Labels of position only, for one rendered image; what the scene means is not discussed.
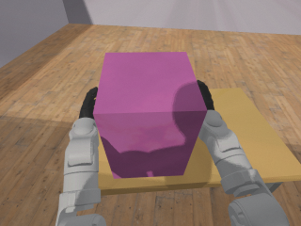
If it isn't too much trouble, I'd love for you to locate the robot right hand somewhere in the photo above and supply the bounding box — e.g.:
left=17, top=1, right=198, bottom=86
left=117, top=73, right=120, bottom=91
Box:
left=197, top=80, right=214, bottom=110

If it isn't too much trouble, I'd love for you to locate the right robot forearm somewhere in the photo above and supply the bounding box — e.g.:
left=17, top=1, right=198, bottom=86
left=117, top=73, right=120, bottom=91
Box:
left=198, top=109, right=290, bottom=226

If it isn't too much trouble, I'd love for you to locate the carton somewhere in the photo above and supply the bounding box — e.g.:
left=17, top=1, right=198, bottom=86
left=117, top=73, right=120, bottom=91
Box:
left=93, top=52, right=208, bottom=179

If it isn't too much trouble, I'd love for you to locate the left robot forearm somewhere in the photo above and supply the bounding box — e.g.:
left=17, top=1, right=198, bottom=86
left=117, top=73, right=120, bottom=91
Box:
left=55, top=117, right=101, bottom=226

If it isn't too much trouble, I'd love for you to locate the robot right upper arm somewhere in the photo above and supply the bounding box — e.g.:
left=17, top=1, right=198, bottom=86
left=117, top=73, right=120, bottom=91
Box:
left=228, top=193, right=289, bottom=226

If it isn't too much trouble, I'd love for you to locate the robot left upper arm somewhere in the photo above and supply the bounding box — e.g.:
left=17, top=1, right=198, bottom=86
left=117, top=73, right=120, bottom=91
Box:
left=58, top=214, right=106, bottom=226

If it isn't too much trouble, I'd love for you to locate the table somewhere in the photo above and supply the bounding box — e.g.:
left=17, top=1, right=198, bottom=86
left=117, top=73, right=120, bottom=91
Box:
left=62, top=88, right=301, bottom=196

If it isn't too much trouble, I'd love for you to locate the robot left hand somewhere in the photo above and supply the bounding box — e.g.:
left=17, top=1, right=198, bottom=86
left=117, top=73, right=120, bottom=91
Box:
left=78, top=87, right=98, bottom=120

